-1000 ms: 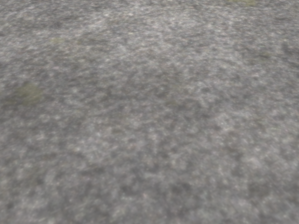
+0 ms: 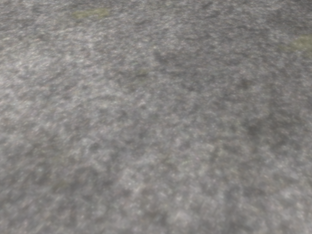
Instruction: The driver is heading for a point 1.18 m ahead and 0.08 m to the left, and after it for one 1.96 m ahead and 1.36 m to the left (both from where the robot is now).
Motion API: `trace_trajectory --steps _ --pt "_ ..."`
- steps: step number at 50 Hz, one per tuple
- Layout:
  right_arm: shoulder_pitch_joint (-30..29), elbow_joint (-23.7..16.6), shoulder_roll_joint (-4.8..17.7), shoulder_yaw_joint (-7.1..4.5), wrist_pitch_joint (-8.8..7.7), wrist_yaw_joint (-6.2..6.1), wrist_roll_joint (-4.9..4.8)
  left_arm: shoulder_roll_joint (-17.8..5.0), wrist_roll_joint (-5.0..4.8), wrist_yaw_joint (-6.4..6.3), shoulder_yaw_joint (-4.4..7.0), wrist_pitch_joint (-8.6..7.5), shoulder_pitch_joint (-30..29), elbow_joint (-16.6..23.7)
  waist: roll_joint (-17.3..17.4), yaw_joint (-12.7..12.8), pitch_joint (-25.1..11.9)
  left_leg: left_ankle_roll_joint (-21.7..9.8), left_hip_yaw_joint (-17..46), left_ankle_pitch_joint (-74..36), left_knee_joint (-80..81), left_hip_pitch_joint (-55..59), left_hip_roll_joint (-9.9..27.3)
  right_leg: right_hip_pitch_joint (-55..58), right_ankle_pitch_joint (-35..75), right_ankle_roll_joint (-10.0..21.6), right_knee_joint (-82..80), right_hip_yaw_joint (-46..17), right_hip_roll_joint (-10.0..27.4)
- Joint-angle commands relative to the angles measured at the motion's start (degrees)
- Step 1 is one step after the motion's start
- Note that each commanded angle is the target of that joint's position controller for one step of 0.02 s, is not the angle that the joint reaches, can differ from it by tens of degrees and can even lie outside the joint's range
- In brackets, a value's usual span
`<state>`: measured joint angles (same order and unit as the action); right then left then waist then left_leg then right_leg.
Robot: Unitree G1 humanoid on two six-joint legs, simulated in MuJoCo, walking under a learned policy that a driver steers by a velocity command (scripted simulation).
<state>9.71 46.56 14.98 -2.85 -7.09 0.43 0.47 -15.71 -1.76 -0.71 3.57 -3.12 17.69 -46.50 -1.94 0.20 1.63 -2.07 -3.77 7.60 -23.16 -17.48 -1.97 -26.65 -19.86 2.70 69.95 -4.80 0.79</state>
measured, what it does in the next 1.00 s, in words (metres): walks ahead: right foot, then left foot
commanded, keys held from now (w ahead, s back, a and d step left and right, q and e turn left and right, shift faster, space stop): w+e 0.14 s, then w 0.20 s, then w+q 0.66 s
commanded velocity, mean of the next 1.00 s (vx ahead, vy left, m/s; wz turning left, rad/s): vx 0.50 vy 0.00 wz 0.04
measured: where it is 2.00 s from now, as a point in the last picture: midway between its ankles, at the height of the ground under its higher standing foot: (149, 126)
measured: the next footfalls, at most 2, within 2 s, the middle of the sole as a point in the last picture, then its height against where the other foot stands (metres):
right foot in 0.36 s outside the picture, level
left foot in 0.94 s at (159, 189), level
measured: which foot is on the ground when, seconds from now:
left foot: down 0.00-0.36, up 0.38-0.92, down 0.94-1.00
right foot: up 0.00-0.34, down 0.36-0.92, up 0.94-1.00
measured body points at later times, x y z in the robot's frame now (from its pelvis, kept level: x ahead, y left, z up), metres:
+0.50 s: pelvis +0.27 -0.09 +0.00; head +0.30 -0.11 +0.44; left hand +0.45 +0.14 -0.10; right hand +0.28 -0.37 -0.14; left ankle +0.19 +0.09 -0.64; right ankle +0.30 -0.18 -0.74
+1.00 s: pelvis +0.54 -0.06 -0.02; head +0.59 -0.06 +0.42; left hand +0.57 +0.22 -0.15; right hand +0.75 -0.30 -0.12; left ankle +0.63 +0.01 -0.74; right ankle +0.35 -0.20 -0.65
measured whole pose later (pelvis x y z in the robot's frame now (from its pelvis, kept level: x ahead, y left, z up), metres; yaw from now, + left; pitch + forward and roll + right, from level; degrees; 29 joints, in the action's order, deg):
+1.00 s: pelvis +0.54 -0.06 -0.02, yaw +8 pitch +2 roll -1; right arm 6.4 41.5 15.6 -4.1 -3.2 2.8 -1.1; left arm -15.1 -1.0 -0.8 3.5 -4.7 17.3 -48.0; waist 0.5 0.7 3.2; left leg -7.4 -3.3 11.3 -37.6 -28.7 -3.4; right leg -10.5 -29.5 -0.9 63.3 4.1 2.2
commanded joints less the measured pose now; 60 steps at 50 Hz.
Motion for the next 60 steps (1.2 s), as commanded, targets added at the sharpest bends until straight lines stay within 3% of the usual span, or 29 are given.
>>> trace_trajectory --steps 1,5,9,14,16,17,18,19,20,21,22,23,24,25,28,32,36,41,44,46,47,48,49,50,51,52,53,56,60 --pt "0.91 -1.42 4.8 -1.32 -0.99 0.23 -0.05 -1.47 -0.23 0.27 0.65 0.35 2.08 4.47 6.18 0.35 -2.16 -9.53 14.08 -2.01 14.84 7.94 16.21 -9.67 3.56 -0.24 -0.15 -1.77 6.79" --pt "2.5 0.13 7.79 -2.39 -1.05 0.13 -0.17 -1.72 0.51 0.41 0.44 0.69 -3.14 8.05 4.27 -0.18 -0.46 -10.75 7.24 -9.53 16.39 9.58 17.29 -15.62 11.17 -1.31 -7.98 -2.03 7.8" --pt "4.65 1.01 9.13 -2.41 -0.14 -0.05 -0.51 -0.78 0.62 1.93 -0.32 -0.32 -10.45 10.57 3.7 -2.87 0.59 -8.93 0.2 -11.91 15.45 11.2 15.33 -13.15 21.45 -0.85 -22.4 1.5 6.42" --pt "9.41 3.54 11.48 -2.67 1.54 0.17 -2.12 -1.38 0.42 3.34 -0.71 -0.62 -17.91 14.43 4.7 -4.62 3.2 -7.95 -0.19 -10.8 13.23 17.95 18.37 -11.54 15.14 1.09 -32.95 5.35 4.0" --pt "9.08 4.06 12.53 -2.82 2.39 0.01 -2.48 -3.16 0.71 3.53 0.02 -0.72 -16.08 14.84 6.43 -2.13 1.52 -6.86 -1.05 -22.81 7.88 20.7 19.18 -6.55 9.8 3.01 -35.89 7.43 1.61" --pt "8.04 4.16 12.86 -2.74 2.84 -0.13 -2.52 -4.82 0.97 3.43 1.08 -0.81 -10.13 13.38 6.74 1.91 -2.22 -5.55 -3.23 -32.41 0.05 19.95 17.82 2.69 11.52 4.34 -39.02 9.32 -0.8" --pt "9.06 4.37 11.16 -1.94 3.01 -0.33 -2.22 -8.02 1.1 2.89 2.88 -0.74 -0.44 10.25 5.77 6.25 -8.0 -3.91 -4.97 -35.66 -11.85 14.1 15.05 18.12 14.0 5.91 -39.71 9.64 -2.53" --pt "9.35 2.61 7.57 -0.29 2.61 -0.25 -0.48 -13.79 1.53 1.63 4.58 -0.37 10.47 8.47 -3.09 9.97 -16.56 -1.21 -5.89 -14.86 -32.61 -1.12 11.38 37.31 18.03 9.99 -38.32 -6.47 10.58" --pt "15.52 2.03 1.44 1.51 1.07 0.54 -0.99 -17.32 2.08 1.6 4.38 -0.57 9.9 8.73 -14.29 4.4 -24.15 1.01 2.12 26.2 -50.06 -19.75 1.16 49.15 9.76 18.65 -47.73 -34.86 23.67" --pt "10.6 2.73 8.47 -0.31 0.05 0.82 -3.44 -11.47 2.15 1.89 3.2 -1.2 10.27 8.8 -5.95 7.85 -22.15 0.21 10.53 25.24 -55.62 -24.57 2.87 45.78 8.47 16.78 -50.87 -34.51 23.16" --pt "6.33 0.82 9.14 -0.8 -0.11 0.85 -4.45 -9.35 2.04 1.96 2.38 -1.6 6.65 8.41 -5.35 6.35 -13.39 -0.45 9.53 20.01 -54.75 -27.74 5.4 38.54 13.18 14.04 -51.04 -23.43 21.15" --pt "4.74 0.85 8.23 -0.69 0.2 0.45 -3.42 -7.17 1.7 2.16 1.72 -1.85 2.13 8.57 -1.58 3.96 -9.69 -0.25 8.95 14.76 -51.01 -25.31 8.24 30.79 17.35 11.99 -52.14 -16.17 18.35" --pt "4.6 1.12 7.87 -1.08 0.86 0.21 -2.42 -5.2 1.78 2.38 1.29 -2.16 -1.22 8.72 -2.05 1.94 -6.84 0.09 8.98 11.16 -47.78 -22.75 9.77 24.96 19.25 10.62 -54.17 -10.8 15.95" --pt "6.71 1.91 7.25 -1.27 1.92 0.21 -2.45 -3.66 2.05 2.44 0.98 -2.68 -3.18 8.64 -3.01 0.04 -6.07 0.28 9.61 8.22 -46.5 -19.26 10.77 21.43 19.57 9.71 -56.52 -6.98 14.43" --pt "7.92 2.29 4.46 -1.2 3.96 0.04 -2.58 -3.88 2.55 2.07 1.46 -4.29 -3.44 6.61 -1.71 -1.61 -3.46 1.2 10.33 3.19 -44.14 -18.82 10.15 17.95 25.33 9.66 -60.6 0.06 13.63" --pt "2.99 0.45 3.6 -1.39 4.13 0.07 -2.09 -4.47 2.89 0.69 1.8 -4.23 -1.44 4.16 -1.29 -0.58 -0.05 1.83 11.73 -6.96 -34.07 -24.7 8.58 20.52 26.5 8.1 -62.31 7.09 12.73" --pt "-4.09 -2.18 2.0 -0.62 3.8 1.44 -1.46 -6.2 2.43 -0.18 2.22 -3.81 -0.07 2.54 -0.55 2.01 2.71 1.04 7.19 -14.21 -21.68 -24.33 7.85 23.09 25.68 6.56 -63.42 12.15 13.04" --pt "-11.03 -6.95 1.39 -0.1 3.58 3.36 -1.62 -7.53 1.43 -0.65 2.78 -1.9 3.4 -0.04 -0.24 4.13 4.79 -1.48 2.26 -7.39 -15.17 -27.87 6.9 32.98 33.57 5.8 -58.5 15.15 16.02" --pt "-7.95 -8.36 3.47 -1.2 3.85 3.95 -2.0 -9.99 1.04 -1.23 3.27 -0.67 1.35 0.44 -3.31 0.71 0.3 -4.64 -3.17 0.99 -14.66 -18.02 1.9 34.41 59.62 3.97 -48.66 17.46 15.86" --pt "5.37 -5.96 8.29 -3.82 4.04 3.31 -2.29 -11.42 0.6 -1.57 3.39 0.05 -1.0 0.99 -3.72 -7.17 -7.3 -8.18 -4.17 0.76 -10.72 1.13 -2.63 29.45 66.26 1.79 -30.0 18.79 13.62" --pt "14.09 -4.12 12.92 -5.82 4.57 2.0 -1.95 -10.6 1.01 -1.69 2.92 -0.5 -1.02 1.86 0.9 -11.15 -12.06 -11.08 5.26 -1.03 -7.81 18.27 1.63 16.39 49.39 -0.9 -13.07 18.55 10.83" --pt "13.04 -4.46 18.72 -6.55 4.29 1.42 -1.85 -0.49 2.98 -0.43 -0.01 -2.19 5.36 4.54 16.68 -3.19 -16.38 -21.93 37.32 2.89 -4.72 37.79 17.2 -10.41 -11.07 -4.58 8.37 12.87 -1.41" --pt "15.57 -5.7 15.04 -5.4 3.65 1.54 -1.26 -4.28 0.74 0.56 0.1 -4.98 0.15 5.79 11.01 -7.1 -24.74 -24.93 52.8 9.13 4.66 42.44 21.35 -17.37 -14.38 -3.38 14.97 -1.06 -3.4" --pt "13.65 -5.42 11.54 -4.59 3.14 1.57 -1.03 -6.86 -1.22 0.98 0.79 -6.07 -5.88 7.57 7.82 -7.86 -16.48 -21.2 43.95 6.12 6.1 37.44 19.65 -21.9 -8.78 -1.84 13.01 -2.03 -0.16" --pt "9.3 -6.19 9.27 -3.94 2.83 1.59 -1.7 -6.56 -0.54 0.66 0.55 -6.49 -6.85 7.86 2.84 -4.93 -10.72 -18.69 36.11 1.02 5.98 28.09 17.0 -20.11 -3.41 -1.13 7.2 -1.53 2.58" --pt "5.1 -7.23 7.36 -3.36 2.81 1.55 -1.79 -6.79 1.1 0.15 0.92 -6.27 -6.99 7.23 0.82 -2.31 -7.24 -17.03 30.56 -5.02 6.48 19.5 14.61 -16.22 -1.13 -1.61 2.37 -0.87 4.34" --pt "3.0 -8.38 6.04 -2.82 2.79 1.31 -1.18 -7.41 1.89 0.07 1.43 -5.53 -5.66 7.09 1.37 -0.29 -6.13 -16.54 27.2 -9.21 7.85 13.97 12.96 -12.05 0.56 -2.12 -0.27 -1.12 5.55" --pt "3.21 -8.84 7.66 -3.17 2.52 0.57 -1.22 -5.53 2.67 -0.03 1.25 -3.5 -5.01 7.9 2.35 1.36 -4.31 -16.4 22.3 -16.87 9.93 6.02 10.79 -8.82 3.39 -4.65 -7.86 0.75 5.76" --pt "6.5 -8.03 9.59 -3.68 3.14 -0.77 -1.81 -2.88 2.85 0.01 0.04 -3.08 -13.72 10.51 4.95 -1.54 -2.5 -12.62 16.71 -15.38 8.86 1.73 6.06 -6.75 17.73 -6.39 -25.63 2.67 2.63"
Keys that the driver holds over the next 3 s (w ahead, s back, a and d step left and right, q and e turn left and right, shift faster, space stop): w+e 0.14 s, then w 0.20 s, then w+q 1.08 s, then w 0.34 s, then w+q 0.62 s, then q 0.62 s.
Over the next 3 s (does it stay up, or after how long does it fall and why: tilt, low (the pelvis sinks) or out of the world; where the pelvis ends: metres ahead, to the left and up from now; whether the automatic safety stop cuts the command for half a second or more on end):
stays up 1.31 0.34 0.00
